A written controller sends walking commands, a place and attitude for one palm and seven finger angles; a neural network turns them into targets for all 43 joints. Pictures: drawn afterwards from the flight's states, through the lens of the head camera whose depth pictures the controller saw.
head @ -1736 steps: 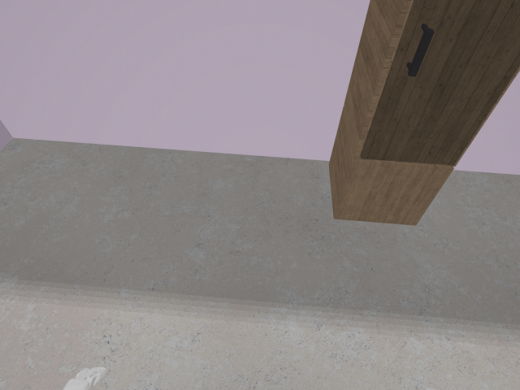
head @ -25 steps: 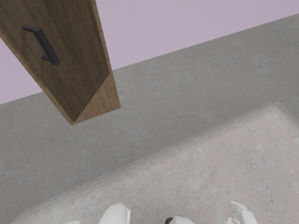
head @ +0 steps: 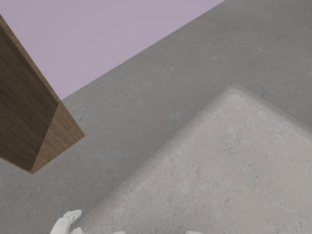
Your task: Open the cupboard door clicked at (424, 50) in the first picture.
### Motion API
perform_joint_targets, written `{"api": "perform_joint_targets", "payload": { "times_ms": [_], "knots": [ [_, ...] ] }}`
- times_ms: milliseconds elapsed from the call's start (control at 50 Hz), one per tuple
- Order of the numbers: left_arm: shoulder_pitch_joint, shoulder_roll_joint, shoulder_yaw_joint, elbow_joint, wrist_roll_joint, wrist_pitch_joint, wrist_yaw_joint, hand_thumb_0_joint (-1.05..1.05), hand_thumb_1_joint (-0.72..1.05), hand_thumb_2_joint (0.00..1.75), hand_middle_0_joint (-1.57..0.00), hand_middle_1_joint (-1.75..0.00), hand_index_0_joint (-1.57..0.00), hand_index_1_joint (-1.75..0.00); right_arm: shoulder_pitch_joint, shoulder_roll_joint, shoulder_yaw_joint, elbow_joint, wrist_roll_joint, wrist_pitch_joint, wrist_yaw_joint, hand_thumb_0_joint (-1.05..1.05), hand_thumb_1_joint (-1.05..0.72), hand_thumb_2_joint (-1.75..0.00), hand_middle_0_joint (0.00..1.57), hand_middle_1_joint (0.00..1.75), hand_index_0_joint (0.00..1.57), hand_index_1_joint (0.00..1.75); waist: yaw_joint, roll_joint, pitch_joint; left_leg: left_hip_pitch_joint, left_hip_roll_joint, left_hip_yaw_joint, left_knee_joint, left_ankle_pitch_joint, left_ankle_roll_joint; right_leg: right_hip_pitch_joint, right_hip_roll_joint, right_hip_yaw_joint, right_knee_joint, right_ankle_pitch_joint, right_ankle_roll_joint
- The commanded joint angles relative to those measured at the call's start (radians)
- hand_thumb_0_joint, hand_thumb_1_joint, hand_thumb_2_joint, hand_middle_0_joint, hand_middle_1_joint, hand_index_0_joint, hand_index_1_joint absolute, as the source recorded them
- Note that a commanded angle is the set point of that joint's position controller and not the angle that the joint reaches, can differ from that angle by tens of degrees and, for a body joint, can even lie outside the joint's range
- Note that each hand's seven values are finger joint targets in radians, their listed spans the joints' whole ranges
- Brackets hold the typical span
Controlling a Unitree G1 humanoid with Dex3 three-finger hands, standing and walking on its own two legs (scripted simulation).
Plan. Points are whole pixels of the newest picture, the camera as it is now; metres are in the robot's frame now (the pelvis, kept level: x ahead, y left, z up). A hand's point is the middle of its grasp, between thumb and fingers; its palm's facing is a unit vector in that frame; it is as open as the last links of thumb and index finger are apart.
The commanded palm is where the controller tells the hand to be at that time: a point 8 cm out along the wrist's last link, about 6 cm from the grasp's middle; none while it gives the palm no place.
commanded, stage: walk to a spot facing it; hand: left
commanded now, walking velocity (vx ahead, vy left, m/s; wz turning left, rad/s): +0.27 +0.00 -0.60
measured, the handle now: out of the picture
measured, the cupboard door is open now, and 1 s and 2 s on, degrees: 43 43 43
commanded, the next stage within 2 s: turn to face it in 1.48 s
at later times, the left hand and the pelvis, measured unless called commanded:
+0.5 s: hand (99, 192) +0.24 +0.20 -0.16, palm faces -0.27 -0.95 -0.17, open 7.4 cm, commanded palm none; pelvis +0.13 +0.02 +0.01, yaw -18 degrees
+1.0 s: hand (171, 121) +0.50 -0.04 -0.15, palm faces -0.53 -0.82 -0.22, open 7.2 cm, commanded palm none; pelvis +0.31 -0.14 +0.01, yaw -32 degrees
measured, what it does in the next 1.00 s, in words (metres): walks ahead, turning right: left foot, then right foot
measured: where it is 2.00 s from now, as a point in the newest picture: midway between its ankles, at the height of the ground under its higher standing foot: (220, 145)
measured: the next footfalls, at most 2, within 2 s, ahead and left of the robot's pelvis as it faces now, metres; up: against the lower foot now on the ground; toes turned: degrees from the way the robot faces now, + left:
left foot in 0.36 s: +0.17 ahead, +0.12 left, +0.00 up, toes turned -9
right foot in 0.82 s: +0.33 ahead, -0.20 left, +0.00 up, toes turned -35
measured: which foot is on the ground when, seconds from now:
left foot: up 0.00-0.34, down 0.36-0.82, up 0.84-1.00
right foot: down 0.00-0.36, up 0.38-0.80, down 0.82-1.00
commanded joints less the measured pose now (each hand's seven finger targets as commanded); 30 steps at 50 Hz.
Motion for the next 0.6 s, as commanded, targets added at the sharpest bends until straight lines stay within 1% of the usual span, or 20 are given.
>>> {"api": "perform_joint_targets", "payload": {
  "times_ms": [0, 20, 40, 60, 80, 140, 220, 260, 280, 300, 320, 340, 360, 380, 420, 440, 460, 480, 500, 580],
  "knots": [
    [0.199, 0.203, 0.054, -0.008, -0.004, -0.016, 0.052, 0.00, 0.90, 0.90, -0.20, -0.30, -0.20, -0.30, -0.119, -0.094, -0.027, -0.127, 0.011, -0.010, -0.001, 0.00, -0.90, -0.90, 0.20, 0.30, 0.20, 0.30, 0.114, -0.270, -0.153, -0.418, -0.039, -0.200, 0.453, -0.119, -0.005, 0.329, -0.319, 0.449, -0.284, 0.267, -0.205],
    [0.130, 0.175, 0.048, -0.024, -0.002, -0.014, 0.053, 0.00, 0.90, 0.90, -0.20, -0.30, -0.20, -0.30, -0.123, -0.099, -0.032, -0.120, 0.006, -0.007, 0.008, 0.00, -0.90, -0.90, 0.20, 0.30, 0.20, 0.30, 0.080, -0.282, -0.114, -0.407, -0.033, -0.193, 0.447, -0.043, -0.014, 0.265, -0.268, 0.423, -0.306, 0.158, -0.175],
    [0.094, 0.157, 0.039, -0.036, -0.002, -0.018, 0.051, 0.00, 0.90, 0.90, -0.20, -0.30, -0.20, -0.30, -0.121, -0.105, -0.034, -0.111, 0.001, -0.006, 0.015, 0.00, -0.90, -0.90, 0.20, 0.30, 0.20, 0.30, 0.059, -0.246, -0.098, -0.368, -0.040, -0.186, 0.429, 0.013, -0.023, 0.209, -0.235, 0.375, -0.312, 0.139, -0.152],
    [0.083, 0.149, 0.039, -0.042, 0.003, -0.025, 0.050, 0.00, 0.90, 0.90, -0.20, -0.30, -0.20, -0.30, -0.099, -0.095, -0.035, -0.103, -0.002, -0.009, 0.021, 0.00, -0.90, -0.90, 0.20, 0.30, 0.20, 0.30, 0.044, -0.226, -0.129, -0.320, -0.046, -0.177, 0.389, 0.045, -0.025, 0.199, -0.214, 0.344, -0.307, 0.129, -0.145],
    [0.080, 0.152, 0.038, -0.045, 0.005, -0.033, 0.047, 0.00, 0.90, 0.90, -0.20, -0.30, -0.20, -0.30, -0.095, -0.088, -0.035, -0.096, -0.002, -0.012, 0.024, 0.00, -0.90, -0.90, 0.20, 0.30, 0.20, 0.30, 0.036, -0.202, -0.122, -0.297, -0.057, -0.162, 0.353, 0.060, -0.028, 0.172, -0.204, 0.334, -0.314, 0.130, -0.145],
    [0.118, 0.169, 0.043, -0.029, 0.008, -0.046, 0.034, 0.00, 0.90, 0.90, -0.20, -0.30, -0.20, -0.30, -0.124, -0.074, -0.033, -0.101, -0.001, -0.025, 0.031, 0.00, -0.90, -0.90, 0.20, 0.30, 0.20, 0.30, 0.048, -0.152, -0.118, -0.266, -0.089, -0.142, 0.209, 0.075, -0.030, 0.178, -0.188, 0.367, -0.326, 0.057, -0.162],
    [0.138, 0.176, 0.054, -0.018, 0.010, -0.052, 0.022, 0.00, 0.90, 0.90, -0.20, -0.30, -0.20, -0.30, -0.156, -0.073, -0.034, -0.120, 0.005, -0.054, 0.031, 0.00, -0.90, -0.90, 0.20, 0.30, 0.20, 0.30, 0.061, -0.200, -0.094, -0.211, -0.123, -0.141, 0.041, 0.064, -0.017, 0.162, -0.186, 0.424, -0.321, -0.005, -0.173],
    [0.115, 0.171, 0.055, -0.018, 0.011, -0.052, 0.020, 0.00, 0.90, 0.90, -0.20, -0.30, -0.20, -0.30, -0.106, -0.072, -0.033, -0.112, 0.008, -0.069, 0.026, 0.00, -0.90, -0.90, 0.20, 0.30, 0.20, 0.30, 0.030, -0.200, -0.109, -0.094, -0.143, -0.133, -0.090, 0.087, -0.010, 0.126, -0.167, 0.425, -0.272, 0.015, -0.155],
    [0.094, 0.161, 0.056, -0.022, 0.006, -0.052, 0.018, 0.00, 0.90, 0.90, -0.20, -0.30, -0.20, -0.30, -0.060, -0.078, -0.034, -0.092, 0.007, -0.077, 0.020, 0.00, -0.90, -0.90, 0.20, 0.30, 0.20, 0.30, 0.003, -0.186, -0.117, 0.023, -0.158, -0.120, -0.191, 0.144, -0.008, 0.058, -0.134, 0.404, -0.232, 0.022, -0.132],
    [0.062, 0.128, 0.049, -0.033, 0.002, -0.053, 0.017, 0.00, 0.90, 0.90, -0.20, -0.30, -0.20, -0.30, 0.035, -0.105, -0.038, -0.060, 0.005, -0.088, 0.009, 0.00, -0.90, -0.90, 0.20, 0.30, 0.20, 0.30, -0.049, -0.103, -0.137, 0.216, -0.141, -0.129, -0.303, 0.187, 0.002, -0.061, -0.088, 0.365, -0.141, 0.023, -0.095],
    [0.062, 0.058, 0.036, -0.052, -0.007, -0.052, 0.009, 0.00, 0.90, 0.90, -0.20, -0.30, -0.20, -0.30, 0.168, -0.200, -0.059, -0.024, -0.008, -0.099, -0.003, 0.00, -0.90, -0.90, 0.20, 0.30, 0.20, 0.30, -0.107, 0.140, -0.207, 0.413, 0.057, -0.365, -0.416, 0.013, 0.058, -0.228, 0.036, 0.249, 0.120, -0.074, -0.041],
    [0.053, 0.012, 0.019, -0.083, -0.010, -0.056, 0.002, 0.00, 0.90, 0.90, -0.20, -0.30, -0.20, -0.30, 0.271, -0.280, -0.071, -0.015, -0.026, -0.102, -0.008, 0.00, -0.90, -0.90, 0.20, 0.30, 0.20, 0.30, -0.127, 0.366, -0.240, 0.492, 0.338, -0.716, -0.516, -0.030, 0.169, -0.422, 0.106, 0.083, 0.456, -0.334, 0.016],
    [-0.017, 0.055, 0.021, -0.096, 0.004, -0.063, -0.002, 0.00, 0.90, 0.90, -0.20, -0.30, -0.20, -0.30, 0.251, -0.260, -0.060, -0.025, -0.020, -0.090, -0.009, 0.00, -0.90, -0.90, 0.20, 0.30, 0.20, 0.30, -0.126, 0.188, -0.174, 0.412, 0.379, -0.731, -0.526, 0.004, 0.232, -0.463, 0.000, 0.148, 0.584, -0.269, 0.007],
    [0.000, 0.054, 0.033, -0.091, 0.009, -0.067, -0.010, 0.00, 0.90, 0.90, -0.20, -0.30, -0.20, -0.30, 0.174, -0.216, -0.048, -0.057, -0.025, -0.092, -0.003, 0.00, -0.90, -0.90, 0.20, 0.30, 0.20, 0.30, -0.075, 0.118, -0.116, 0.301, 0.345, -0.654, -0.550, -0.006, 0.240, -0.461, -0.035, 0.130, 0.642, -0.207, 0.014],
    [-0.010, 0.039, 0.033, -0.053, 0.019, -0.055, -0.027, 0.00, 0.90, 0.90, -0.20, -0.30, -0.20, -0.30, 0.095, -0.131, -0.022, -0.061, -0.019, -0.102, -0.006, 0.00, -0.90, -0.90, 0.20, 0.30, 0.20, 0.30, -0.023, 0.130, -0.023, 0.190, 0.228, -0.431, -0.544, 0.179, 0.159, -0.447, -0.078, 0.109, 0.687, -0.040, 0.033],
    [-0.003, 0.018, 0.027, -0.051, 0.019, -0.047, -0.033, 0.00, 0.90, 0.90, -0.20, -0.30, -0.20, -0.30, 0.106, -0.102, -0.012, -0.052, -0.016, -0.108, -0.008, 0.00, -0.90, -0.90, 0.20, 0.30, 0.20, 0.30, -0.013, 0.105, -0.020, 0.206, 0.190, -0.323, -0.528, 0.324, 0.128, -0.448, -0.076, 0.090, 0.682, -0.005, 0.038],
    [0.018, -0.005, 0.020, -0.044, 0.017, -0.043, -0.036, 0.00, 0.90, 0.90, -0.20, -0.30, -0.20, -0.30, 0.120, -0.092, -0.008, -0.039, -0.012, -0.113, -0.011, 0.00, -0.90, -0.90, 0.20, 0.30, 0.20, 0.30, -0.004, 0.129, -0.045, 0.242, 0.163, -0.230, -0.495, 0.467, 0.105, -0.442, -0.073, 0.068, 0.667, 0.014, 0.041],
    [0.020, -0.009, 0.013, -0.038, 0.015, -0.038, -0.037, 0.00, 0.90, 0.90, -0.20, -0.30, -0.20, -0.30, 0.150, -0.092, -0.006, -0.024, -0.009, -0.118, -0.012, 0.00, -0.90, -0.90, 0.20, 0.30, 0.20, 0.30, -0.006, 0.127, -0.075, 0.281, 0.149, -0.175, -0.474, 0.605, 0.098, -0.455, -0.065, 0.052, 0.658, 0.029, 0.044],
    [0.004, -0.024, 0.011, -0.045, 0.013, -0.036, -0.037, 0.00, 0.90, 0.90, -0.20, -0.30, -0.20, -0.30, 0.181, -0.088, -0.004, -0.013, -0.011, -0.120, -0.012, 0.00, -0.90, -0.90, 0.20, 0.30, 0.20, 0.30, -0.011, 0.104, -0.095, 0.309, 0.149, -0.138, -0.461, 0.657, 0.105, -0.459, -0.064, 0.047, 0.626, 0.028, 0.042],
    [-0.088, -0.042, -0.004, -0.069, 0.015, -0.031, -0.042, 0.00, 0.90, 0.90, -0.20, -0.30, -0.20, -0.30, 0.223, -0.089, -0.004, 0.017, -0.013, -0.118, -0.010, 0.00, -0.90, -0.90, 0.20, 0.30, 0.20, 0.30, -0.021, 0.101, -0.067, 0.316, 0.148, -0.057, -0.495, 0.614, 0.123, -0.458, -0.071, 0.001, 0.425, 0.104, 0.038]
  ]
}}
